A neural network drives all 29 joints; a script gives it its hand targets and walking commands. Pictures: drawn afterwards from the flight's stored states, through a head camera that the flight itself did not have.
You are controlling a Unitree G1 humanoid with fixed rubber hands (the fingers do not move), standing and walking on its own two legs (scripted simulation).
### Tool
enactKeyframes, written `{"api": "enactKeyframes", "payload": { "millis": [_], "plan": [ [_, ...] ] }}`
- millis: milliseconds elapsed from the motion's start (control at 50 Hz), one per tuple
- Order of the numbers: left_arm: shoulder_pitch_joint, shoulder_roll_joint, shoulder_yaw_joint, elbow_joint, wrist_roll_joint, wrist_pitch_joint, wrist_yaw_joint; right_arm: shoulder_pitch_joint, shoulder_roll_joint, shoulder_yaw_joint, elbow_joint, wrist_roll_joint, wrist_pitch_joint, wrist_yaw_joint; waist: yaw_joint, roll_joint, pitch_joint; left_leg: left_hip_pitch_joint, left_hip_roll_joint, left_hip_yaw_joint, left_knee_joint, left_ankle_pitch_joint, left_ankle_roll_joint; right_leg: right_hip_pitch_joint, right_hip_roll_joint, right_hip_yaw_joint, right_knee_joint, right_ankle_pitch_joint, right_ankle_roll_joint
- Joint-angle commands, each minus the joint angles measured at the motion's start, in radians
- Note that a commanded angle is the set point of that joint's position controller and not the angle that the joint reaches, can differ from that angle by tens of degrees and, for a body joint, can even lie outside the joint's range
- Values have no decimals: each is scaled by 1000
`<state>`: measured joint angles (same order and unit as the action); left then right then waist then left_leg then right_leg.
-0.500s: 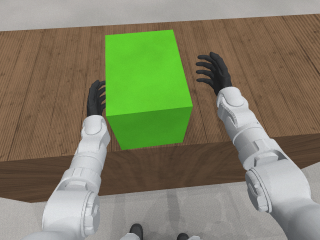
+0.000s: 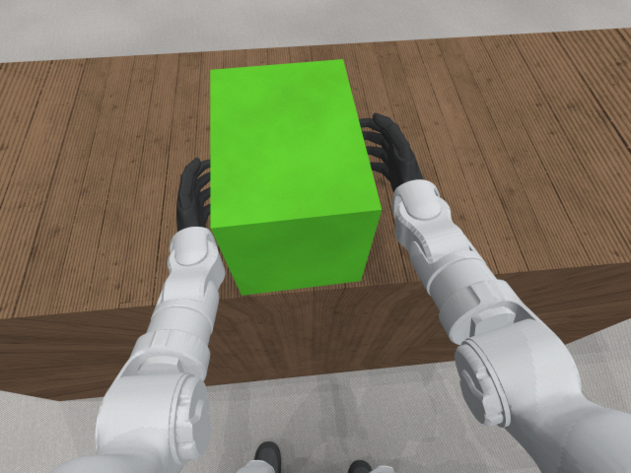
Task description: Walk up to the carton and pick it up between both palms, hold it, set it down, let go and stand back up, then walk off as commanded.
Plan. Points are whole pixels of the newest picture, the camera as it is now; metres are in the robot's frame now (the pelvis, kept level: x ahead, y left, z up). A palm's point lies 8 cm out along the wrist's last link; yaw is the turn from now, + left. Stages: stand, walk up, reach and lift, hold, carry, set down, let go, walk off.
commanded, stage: reach and lift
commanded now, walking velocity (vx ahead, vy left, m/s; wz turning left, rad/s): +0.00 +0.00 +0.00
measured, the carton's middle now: (290, 182) +0.47 +0.07 +0.04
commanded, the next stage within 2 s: none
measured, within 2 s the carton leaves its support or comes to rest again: leaves its support in 1.40 s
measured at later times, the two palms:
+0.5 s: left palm (196, 223) +0.41 +0.19 +0.03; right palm (400, 178) +0.45 -0.07 +0.07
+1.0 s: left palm (196, 223) +0.41 +0.19 +0.02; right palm (399, 180) +0.45 -0.07 +0.07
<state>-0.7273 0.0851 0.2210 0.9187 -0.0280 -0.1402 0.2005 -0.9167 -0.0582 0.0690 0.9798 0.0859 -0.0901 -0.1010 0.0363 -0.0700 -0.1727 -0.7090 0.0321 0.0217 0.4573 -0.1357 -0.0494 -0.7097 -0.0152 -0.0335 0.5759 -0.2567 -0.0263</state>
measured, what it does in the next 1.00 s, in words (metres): stands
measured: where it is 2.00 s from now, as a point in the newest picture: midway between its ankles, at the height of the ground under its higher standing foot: outside the picture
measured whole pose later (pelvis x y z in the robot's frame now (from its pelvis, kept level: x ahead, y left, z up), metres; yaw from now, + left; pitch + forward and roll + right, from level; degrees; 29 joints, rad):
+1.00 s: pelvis +0.00 +0.00 +0.00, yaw +0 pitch +22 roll +2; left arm -0.73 0.01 0.40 0.95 0.15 -0.22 0.17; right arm -0.91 0.09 -0.32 1.03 -0.32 -0.22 -0.09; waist 0.04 -0.07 -0.18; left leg -0.70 0.03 0.02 0.46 -0.14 -0.05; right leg -0.70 -0.01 -0.03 0.58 -0.26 -0.03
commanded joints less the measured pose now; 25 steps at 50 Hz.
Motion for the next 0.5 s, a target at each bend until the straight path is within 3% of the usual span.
{"api": "enactKeyframes", "payload": {
  "millis": [0,140,220,260,360,380,400,460,480],
  "plan": [
    [-647,-101,90,-220,123,-47,7,-516,55,-160,-185,-21,-63,2,185,152,-968,503,-7,70,145,561,-37,261,92,-3,-82,347,39],
    [-658,-213,92,-215,191,-68,-27,-507,197,-187,-179,-129,-79,38,174,153,-969,540,-5,78,140,581,-29,274,83,-11,-85,369,41],
    [-690,-516,59,-132,273,-100,-109,-528,561,-167,-139,-263,-110,126,183,136,-953,551,-14,93,131,576,-17,303,69,-19,-77,402,45],
    [-739,-613,19,-92,294,-110,-138,-505,651,-181,-65,-345,-125,170,170,141,-939,607,-8,98,131,601,-21,299,75,-34,-81,394,43],
    [-698,-664,-16,-11,337,-128,-156,-449,682,-225,53,-465,-172,198,160,144,-882,633,10,109,130,605,-21,311,66,-52,-97,385,33],
    [-659,-665,3,33,347,-129,-159,-442,694,-227,62,-475,-175,198,177,131,-859,601,7,112,121,584,-12,324,64,-51,-103,381,32],
    [-670,-671,-4,24,344,-133,-161,-456,698,-237,65,-480,-181,198,163,145,-864,599,5,113,119,569,-12,325,62,-53,-97,391,29],
    [-663,-664,-4,37,339,-138,-164,-445,716,-230,98,-493,-183,198,167,128,-841,556,6,116,104,533,-3,362,55,-48,-93,404,35],
    [-670,-657,-11,50,333,-141,-165,-437,715,-241,117,-491,-179,197,149,137,-831,559,5,116,97,513,1,349,54,-49,-96,387,37]
  ]
}}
